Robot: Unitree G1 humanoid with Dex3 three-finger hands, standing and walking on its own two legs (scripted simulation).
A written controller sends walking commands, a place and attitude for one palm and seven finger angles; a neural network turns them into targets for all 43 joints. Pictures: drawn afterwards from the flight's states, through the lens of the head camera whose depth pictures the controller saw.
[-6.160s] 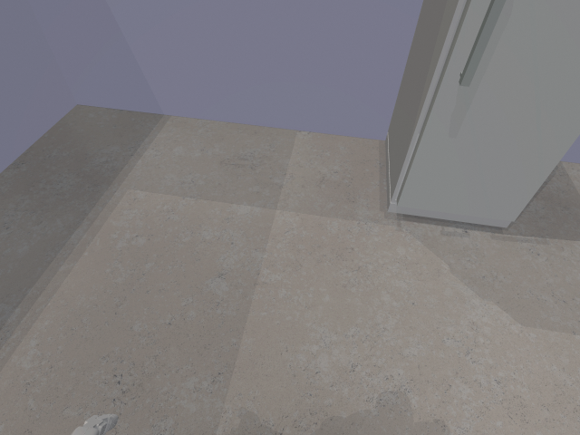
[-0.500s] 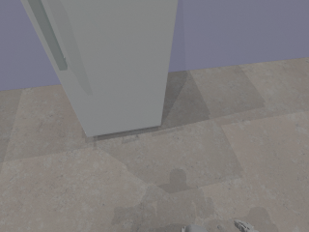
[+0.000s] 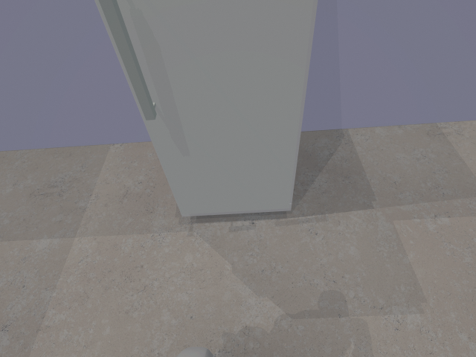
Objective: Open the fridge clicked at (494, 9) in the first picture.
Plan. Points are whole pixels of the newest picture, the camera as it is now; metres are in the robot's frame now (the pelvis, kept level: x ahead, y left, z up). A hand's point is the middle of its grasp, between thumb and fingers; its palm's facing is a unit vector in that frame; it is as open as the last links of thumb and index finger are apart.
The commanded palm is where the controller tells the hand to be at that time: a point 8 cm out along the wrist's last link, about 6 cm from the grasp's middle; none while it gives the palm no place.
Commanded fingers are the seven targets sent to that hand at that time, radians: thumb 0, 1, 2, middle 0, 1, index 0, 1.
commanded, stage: take the last steps up to it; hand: left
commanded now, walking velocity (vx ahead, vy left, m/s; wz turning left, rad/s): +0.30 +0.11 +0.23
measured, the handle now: (128, 44) +0.78 +0.31 +0.15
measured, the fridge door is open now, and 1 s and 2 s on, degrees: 0 0 0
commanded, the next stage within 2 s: come to a stop and stand still in 1.02 s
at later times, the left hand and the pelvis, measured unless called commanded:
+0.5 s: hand out of the picture +0.06 +0.27 -0.17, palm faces +0.12 -0.97 -0.19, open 7.4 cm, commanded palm none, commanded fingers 0.00 0.90 0.90 -0.20 -0.30 -0.20 -0.30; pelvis +0.06 +0.08 +0.00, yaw +4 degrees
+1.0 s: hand (141, 299) +0.26 +0.24 -0.16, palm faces +0.12 -0.97 -0.22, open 7.2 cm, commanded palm none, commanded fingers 0.00 0.90 0.90 -0.20 -0.30 -0.20 -0.30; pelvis +0.23 +0.05 +0.00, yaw +5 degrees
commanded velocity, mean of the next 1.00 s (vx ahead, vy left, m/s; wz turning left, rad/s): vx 0.27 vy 0.05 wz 0.04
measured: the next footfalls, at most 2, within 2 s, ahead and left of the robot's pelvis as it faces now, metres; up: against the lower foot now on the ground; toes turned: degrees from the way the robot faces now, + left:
left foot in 0.24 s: +0.02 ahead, +0.16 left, +0.00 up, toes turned +9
right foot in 0.72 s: +0.30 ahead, -0.03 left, +0.00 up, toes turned -4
